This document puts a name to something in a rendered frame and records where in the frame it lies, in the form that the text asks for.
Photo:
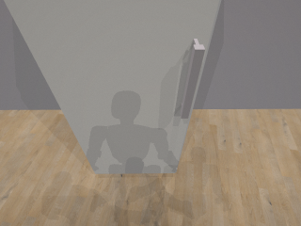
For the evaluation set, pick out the handle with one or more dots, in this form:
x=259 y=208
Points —
x=192 y=78

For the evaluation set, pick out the fridge door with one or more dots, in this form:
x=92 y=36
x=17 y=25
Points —
x=118 y=70

